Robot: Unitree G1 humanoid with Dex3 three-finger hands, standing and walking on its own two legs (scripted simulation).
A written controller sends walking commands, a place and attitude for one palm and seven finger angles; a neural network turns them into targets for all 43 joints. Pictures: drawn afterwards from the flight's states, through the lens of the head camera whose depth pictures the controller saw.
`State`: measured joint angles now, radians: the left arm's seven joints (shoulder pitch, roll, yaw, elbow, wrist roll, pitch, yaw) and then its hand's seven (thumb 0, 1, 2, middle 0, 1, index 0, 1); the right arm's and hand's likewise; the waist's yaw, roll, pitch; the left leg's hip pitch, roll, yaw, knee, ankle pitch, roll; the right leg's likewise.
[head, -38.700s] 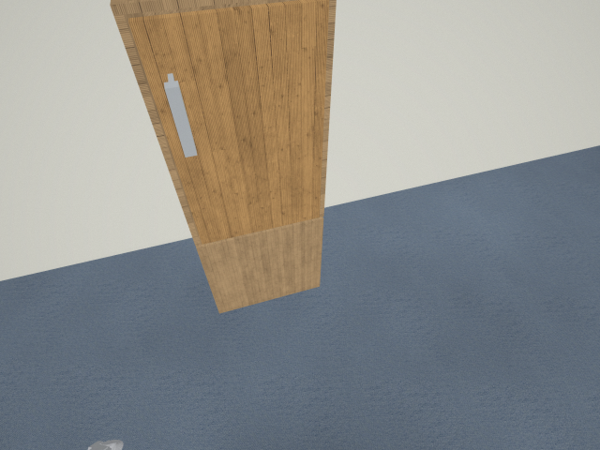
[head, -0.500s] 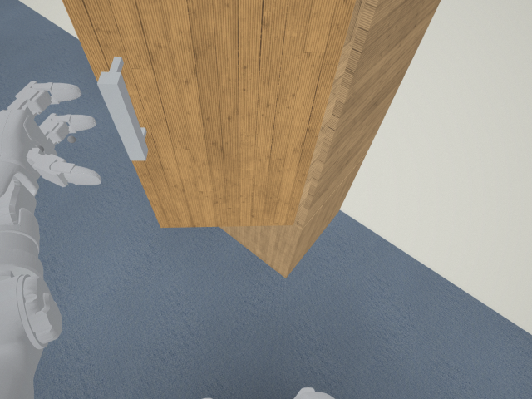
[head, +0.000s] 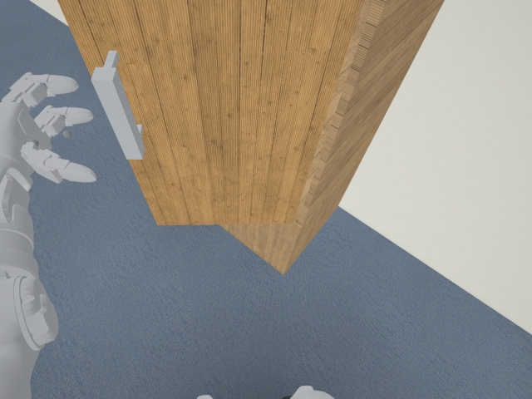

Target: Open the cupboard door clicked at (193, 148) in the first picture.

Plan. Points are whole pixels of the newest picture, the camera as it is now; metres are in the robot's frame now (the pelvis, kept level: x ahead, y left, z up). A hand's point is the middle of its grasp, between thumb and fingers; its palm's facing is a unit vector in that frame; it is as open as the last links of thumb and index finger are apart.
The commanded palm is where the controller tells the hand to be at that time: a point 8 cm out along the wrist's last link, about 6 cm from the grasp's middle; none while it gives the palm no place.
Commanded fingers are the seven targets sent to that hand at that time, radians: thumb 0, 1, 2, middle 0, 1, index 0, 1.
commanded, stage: move the hooked fingers beside the handle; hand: left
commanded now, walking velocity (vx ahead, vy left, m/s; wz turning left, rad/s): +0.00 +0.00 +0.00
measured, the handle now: (124, 108) +0.51 +0.20 +0.12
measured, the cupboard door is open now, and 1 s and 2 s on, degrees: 42 42 42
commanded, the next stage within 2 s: slide the fingers in behind the handle in 0.34 s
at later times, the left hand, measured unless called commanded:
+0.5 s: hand (71, 140) +0.45 +0.26 +0.12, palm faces +0.01 -1.00 +0.00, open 14.0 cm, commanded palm +0.43 +0.29 +0.11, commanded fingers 0.00 -0.50 0.30 -0.30 -1.20 -0.30 -1.20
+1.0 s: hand (100, 135) +0.46 +0.22 +0.11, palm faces +0.01 -1.00 +0.01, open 13.9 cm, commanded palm +0.44 +0.26 +0.11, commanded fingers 0.00 -0.50 0.30 -0.30 -1.20 -0.30 -1.20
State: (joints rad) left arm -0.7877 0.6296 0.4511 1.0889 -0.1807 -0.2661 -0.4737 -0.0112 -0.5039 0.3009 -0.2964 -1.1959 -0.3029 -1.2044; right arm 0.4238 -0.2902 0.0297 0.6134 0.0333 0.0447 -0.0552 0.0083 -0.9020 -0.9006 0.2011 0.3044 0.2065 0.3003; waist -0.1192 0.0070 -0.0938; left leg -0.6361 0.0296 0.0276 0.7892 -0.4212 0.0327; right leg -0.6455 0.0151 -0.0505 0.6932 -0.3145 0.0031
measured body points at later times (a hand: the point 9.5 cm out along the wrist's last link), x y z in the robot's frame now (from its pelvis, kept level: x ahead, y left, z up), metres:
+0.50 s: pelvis +0.00 +0.00 +0.00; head +0.07 +0.02 +0.44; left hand +0.44 +0.31 +0.12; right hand +0.04 -0.28 -0.11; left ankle -0.03 +0.09 -0.71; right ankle +0.01 -0.13 -0.71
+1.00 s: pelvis +0.00 -0.01 +0.00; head +0.08 +0.01 +0.44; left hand +0.46 +0.28 +0.11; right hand +0.01 -0.28 -0.11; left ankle -0.03 +0.09 -0.71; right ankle +0.01 -0.13 -0.71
